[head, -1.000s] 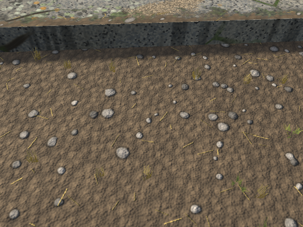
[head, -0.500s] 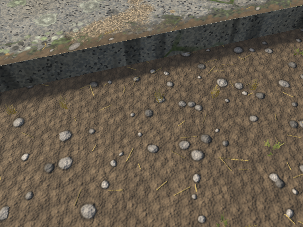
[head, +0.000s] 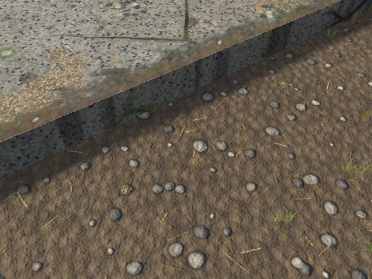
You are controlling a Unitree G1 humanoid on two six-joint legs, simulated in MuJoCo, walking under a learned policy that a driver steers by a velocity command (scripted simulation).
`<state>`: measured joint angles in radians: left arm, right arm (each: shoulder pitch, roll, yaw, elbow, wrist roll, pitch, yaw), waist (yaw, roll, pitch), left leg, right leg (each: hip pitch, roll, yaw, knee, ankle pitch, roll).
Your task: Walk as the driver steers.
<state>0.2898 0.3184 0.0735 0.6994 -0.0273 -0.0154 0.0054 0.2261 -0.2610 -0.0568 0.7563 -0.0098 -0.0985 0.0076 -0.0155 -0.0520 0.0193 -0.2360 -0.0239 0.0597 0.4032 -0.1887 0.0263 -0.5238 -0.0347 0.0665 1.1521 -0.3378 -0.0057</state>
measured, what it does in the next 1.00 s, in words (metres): walks ahead, turning left: right foot, then left foot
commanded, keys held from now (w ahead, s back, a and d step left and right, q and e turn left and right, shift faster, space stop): w+e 0.02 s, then w+q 0.02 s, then q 0.82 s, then w+q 0.08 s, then w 0.06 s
